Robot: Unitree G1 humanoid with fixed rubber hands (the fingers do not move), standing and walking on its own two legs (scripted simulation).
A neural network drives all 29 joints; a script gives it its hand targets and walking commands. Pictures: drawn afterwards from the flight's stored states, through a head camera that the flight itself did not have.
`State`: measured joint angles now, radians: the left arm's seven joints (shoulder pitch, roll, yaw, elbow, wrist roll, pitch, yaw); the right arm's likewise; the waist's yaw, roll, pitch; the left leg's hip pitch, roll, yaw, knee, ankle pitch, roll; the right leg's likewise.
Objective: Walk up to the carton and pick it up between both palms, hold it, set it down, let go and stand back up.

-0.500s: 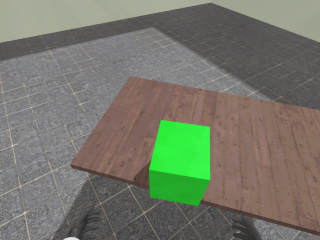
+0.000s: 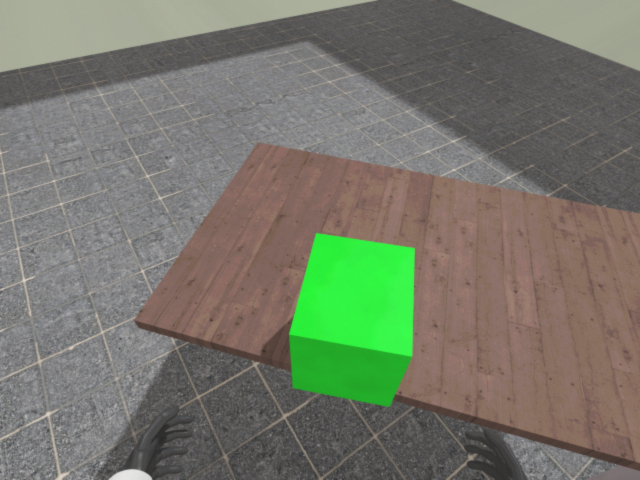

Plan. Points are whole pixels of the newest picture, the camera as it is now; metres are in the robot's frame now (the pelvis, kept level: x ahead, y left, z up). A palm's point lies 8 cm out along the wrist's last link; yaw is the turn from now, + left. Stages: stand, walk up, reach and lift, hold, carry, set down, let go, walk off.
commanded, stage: let go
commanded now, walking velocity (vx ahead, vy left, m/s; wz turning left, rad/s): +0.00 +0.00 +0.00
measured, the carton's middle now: (352, 319) +0.41 -0.03 -0.12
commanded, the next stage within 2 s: stand in 0.44 s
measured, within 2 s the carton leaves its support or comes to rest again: neither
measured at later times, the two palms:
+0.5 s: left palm (122, 478) +0.15 +0.25 -0.08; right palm out of the picture +0.15 -0.22 -0.09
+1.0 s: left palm out of the picture +0.08 +0.27 -0.12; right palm out of the picture +0.07 -0.21 -0.12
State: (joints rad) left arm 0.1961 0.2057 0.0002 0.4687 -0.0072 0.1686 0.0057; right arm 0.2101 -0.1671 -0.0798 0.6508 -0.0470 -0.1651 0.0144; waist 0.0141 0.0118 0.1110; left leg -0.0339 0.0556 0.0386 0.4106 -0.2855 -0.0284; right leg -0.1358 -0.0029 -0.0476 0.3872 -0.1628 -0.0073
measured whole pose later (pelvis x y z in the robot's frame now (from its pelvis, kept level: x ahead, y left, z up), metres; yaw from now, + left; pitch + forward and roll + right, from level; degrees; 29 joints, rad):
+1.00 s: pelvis +0.03 +0.04 +0.00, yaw +0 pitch +1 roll -1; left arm 0.35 0.20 0.01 0.78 0.01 -0.01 0.01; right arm 0.31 -0.22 -0.04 0.86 -0.01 0.01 0.00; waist 0.00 0.00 -0.03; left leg -0.12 0.00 0.06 0.44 -0.33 0.03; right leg -0.23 -0.06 -0.02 0.44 -0.21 0.05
